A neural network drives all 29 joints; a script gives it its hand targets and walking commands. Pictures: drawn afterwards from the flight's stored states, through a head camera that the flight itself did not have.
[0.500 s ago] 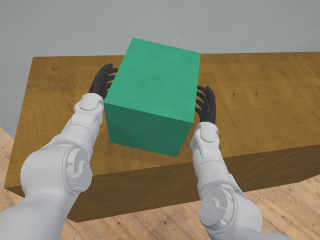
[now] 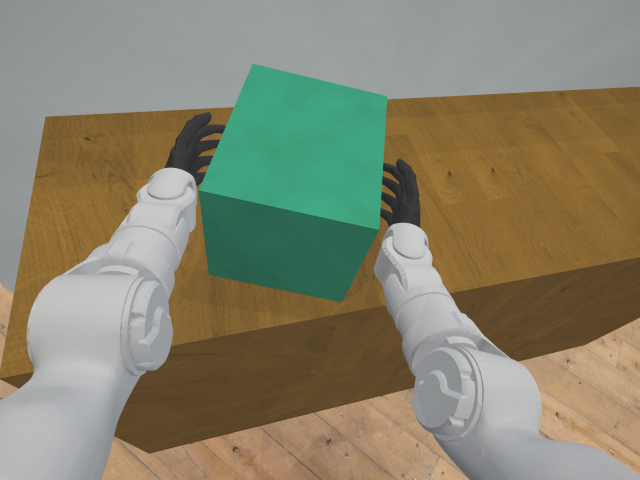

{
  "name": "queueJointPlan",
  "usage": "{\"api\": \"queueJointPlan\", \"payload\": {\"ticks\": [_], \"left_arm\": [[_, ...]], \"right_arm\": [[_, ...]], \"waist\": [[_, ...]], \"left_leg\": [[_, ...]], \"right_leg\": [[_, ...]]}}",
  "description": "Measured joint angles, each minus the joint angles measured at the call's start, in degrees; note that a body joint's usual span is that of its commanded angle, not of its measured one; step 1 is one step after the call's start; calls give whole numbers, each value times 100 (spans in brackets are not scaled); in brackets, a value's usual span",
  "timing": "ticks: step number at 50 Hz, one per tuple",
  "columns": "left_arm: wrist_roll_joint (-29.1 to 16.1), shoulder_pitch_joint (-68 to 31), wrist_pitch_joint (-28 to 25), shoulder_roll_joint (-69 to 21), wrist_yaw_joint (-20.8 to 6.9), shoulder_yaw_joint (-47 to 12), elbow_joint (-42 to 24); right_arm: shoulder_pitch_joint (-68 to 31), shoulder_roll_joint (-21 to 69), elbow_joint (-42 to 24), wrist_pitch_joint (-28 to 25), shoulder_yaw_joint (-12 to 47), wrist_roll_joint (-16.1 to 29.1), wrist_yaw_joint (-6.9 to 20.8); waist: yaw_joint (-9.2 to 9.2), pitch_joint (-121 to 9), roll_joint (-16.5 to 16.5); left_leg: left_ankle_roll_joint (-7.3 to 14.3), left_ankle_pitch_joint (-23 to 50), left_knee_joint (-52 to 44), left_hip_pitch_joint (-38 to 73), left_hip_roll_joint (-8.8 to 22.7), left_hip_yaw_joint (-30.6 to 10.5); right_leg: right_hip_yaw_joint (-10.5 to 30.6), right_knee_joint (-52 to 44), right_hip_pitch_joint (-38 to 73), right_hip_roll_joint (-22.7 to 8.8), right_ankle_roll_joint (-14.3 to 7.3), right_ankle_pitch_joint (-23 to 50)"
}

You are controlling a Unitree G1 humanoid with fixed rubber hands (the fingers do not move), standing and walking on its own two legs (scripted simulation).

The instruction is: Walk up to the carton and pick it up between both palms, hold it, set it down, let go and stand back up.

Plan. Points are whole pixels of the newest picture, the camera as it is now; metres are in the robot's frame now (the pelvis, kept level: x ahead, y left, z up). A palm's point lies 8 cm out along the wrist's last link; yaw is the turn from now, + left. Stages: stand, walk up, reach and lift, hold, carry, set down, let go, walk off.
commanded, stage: set down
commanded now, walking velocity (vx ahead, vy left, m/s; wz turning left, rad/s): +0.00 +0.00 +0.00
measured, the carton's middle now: (298, 185) +0.49 -0.06 +0.06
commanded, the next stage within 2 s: none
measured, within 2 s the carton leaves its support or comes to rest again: neither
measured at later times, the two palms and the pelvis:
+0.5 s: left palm (158, 200) +0.47 +0.12 +0.08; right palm (423, 238) +0.38 -0.20 +0.07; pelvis -0.03 -0.01 -0.01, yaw +0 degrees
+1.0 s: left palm (131, 238) +0.42 +0.14 +0.08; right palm (440, 267) +0.34 -0.20 +0.07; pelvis -0.04 -0.02 +0.00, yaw +1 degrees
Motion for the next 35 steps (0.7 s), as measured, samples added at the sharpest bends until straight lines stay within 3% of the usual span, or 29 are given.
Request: {"api": "queueJointPlan", "payload": {"ticks": [6, 12, 19, 27, 35], "left_arm": [[-189, -47, 75, 45, 50, -271, -20], [-598, -242, 196, 133, 102, -524, 100], [-995, -109, 297, 274, 32, -1043, -82], [-1171, 600, 372, 396, -195, -1116, -902], [-1659, 952, 481, 573, -276, -1529, -996]], "right_arm": [[-80, -45, 194, -26, 111, 304, -9], [-199, -151, 105, 268, 406, 675, -161], [-60, -314, -196, 428, 690, 1127, -242], [571, -414, -1020, 626, 1311, 1589, -351], [799, -478, -1372, 1104, 1480, 1835, -394]], "waist": [[-9, -53, 23], [32, -35, -23], [52, -114, -7], [141, -100, -65], [176, 57, -36]], "left_leg": [[-39, -16, 208, -281, 56, -42], [2, 32, 300, -482, 61, -48], [-25, 96, 370, -668, 75, -117], [-27, 129, 353, -486, 100, -88], [-14, 115, 397, -206, 66, -88]], "right_leg": [[-38, 35, -190, 48, -18, 63], [-42, 146, -397, 51, -16, 105], [-110, 157, -532, 65, -51, 177], [-79, 203, -396, 90, -72, 189], [-78, 408, -187, 53, -92, 85]]}}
